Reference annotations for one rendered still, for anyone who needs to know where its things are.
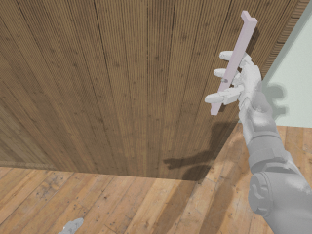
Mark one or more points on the wardrobe door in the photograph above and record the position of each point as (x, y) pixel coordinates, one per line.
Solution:
(15, 144)
(118, 87)

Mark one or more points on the left robot hand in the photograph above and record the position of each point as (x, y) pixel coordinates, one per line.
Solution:
(71, 226)

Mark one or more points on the right robot hand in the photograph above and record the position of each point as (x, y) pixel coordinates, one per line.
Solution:
(249, 79)

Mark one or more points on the robot right upper arm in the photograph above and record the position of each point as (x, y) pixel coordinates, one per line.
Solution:
(283, 200)

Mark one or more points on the handle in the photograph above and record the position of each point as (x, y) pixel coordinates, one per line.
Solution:
(238, 52)

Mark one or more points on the robot right forearm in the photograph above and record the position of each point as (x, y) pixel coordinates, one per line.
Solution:
(266, 150)

